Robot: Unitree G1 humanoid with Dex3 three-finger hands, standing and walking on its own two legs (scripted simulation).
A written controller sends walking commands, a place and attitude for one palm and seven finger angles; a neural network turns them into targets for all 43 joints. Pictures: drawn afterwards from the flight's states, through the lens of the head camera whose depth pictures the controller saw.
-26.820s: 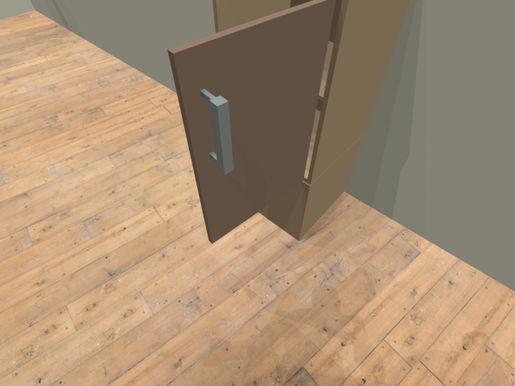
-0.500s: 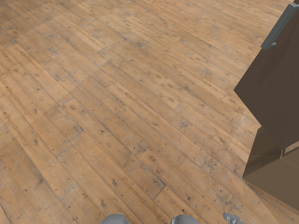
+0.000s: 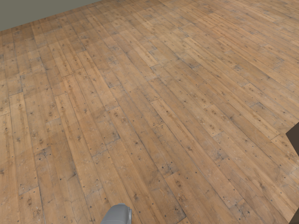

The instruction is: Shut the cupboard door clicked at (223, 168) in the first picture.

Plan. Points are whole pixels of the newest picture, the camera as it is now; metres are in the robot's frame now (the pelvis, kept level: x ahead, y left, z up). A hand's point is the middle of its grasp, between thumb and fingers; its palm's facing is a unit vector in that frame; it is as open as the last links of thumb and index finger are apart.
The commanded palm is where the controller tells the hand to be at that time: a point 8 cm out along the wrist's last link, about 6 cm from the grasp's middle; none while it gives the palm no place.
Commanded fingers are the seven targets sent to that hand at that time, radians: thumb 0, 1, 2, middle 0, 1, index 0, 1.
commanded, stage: walk to a spot facing it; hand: left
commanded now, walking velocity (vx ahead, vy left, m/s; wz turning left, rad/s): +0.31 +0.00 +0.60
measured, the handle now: out of the picture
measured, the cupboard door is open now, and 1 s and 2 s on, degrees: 53 53 53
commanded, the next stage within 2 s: turn to face it in 0.54 s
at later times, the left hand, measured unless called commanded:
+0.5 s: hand (60, 192) +0.23 +0.31 -0.16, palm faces +0.25 -0.95 -0.18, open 7.4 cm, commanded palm none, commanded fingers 0.00 0.90 0.90 -0.20 -0.30 -0.20 -0.30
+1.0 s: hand (81, 146) +0.41 +0.29 -0.18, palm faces +0.11 -0.97 -0.22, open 7.3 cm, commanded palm none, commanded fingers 0.00 0.90 0.90 -0.20 -0.30 -0.20 -0.30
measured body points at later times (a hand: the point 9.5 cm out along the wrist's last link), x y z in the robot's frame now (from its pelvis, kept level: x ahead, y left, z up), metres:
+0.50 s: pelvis +0.18 +0.10 +0.00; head +0.19 +0.13 +0.45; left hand +0.22 +0.36 -0.15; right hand +0.26 -0.13 -0.13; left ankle +0.14 +0.13 -0.74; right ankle +0.29 -0.07 -0.65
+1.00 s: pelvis +0.38 +0.10 -0.01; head +0.44 +0.11 +0.44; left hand +0.40 +0.34 -0.16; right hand +0.43 -0.13 -0.16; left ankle +0.34 +0.24 -0.67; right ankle +0.43 +0.03 -0.74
